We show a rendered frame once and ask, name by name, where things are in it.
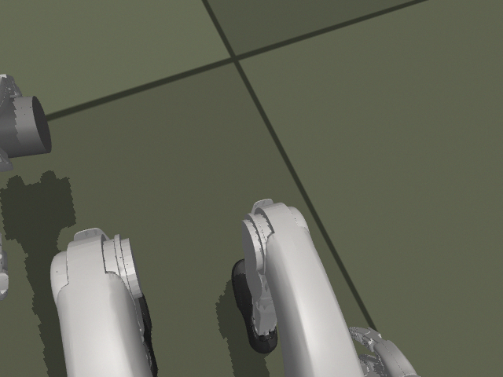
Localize right robot foot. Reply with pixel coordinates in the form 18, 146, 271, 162
232, 259, 277, 353

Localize left robot foot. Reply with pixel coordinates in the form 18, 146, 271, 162
138, 292, 157, 377

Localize left robot hand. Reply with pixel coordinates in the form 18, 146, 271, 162
0, 74, 23, 172

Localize right robot hand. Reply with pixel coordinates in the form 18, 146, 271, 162
348, 327, 417, 377

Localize can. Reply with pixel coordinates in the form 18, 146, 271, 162
0, 96, 52, 158

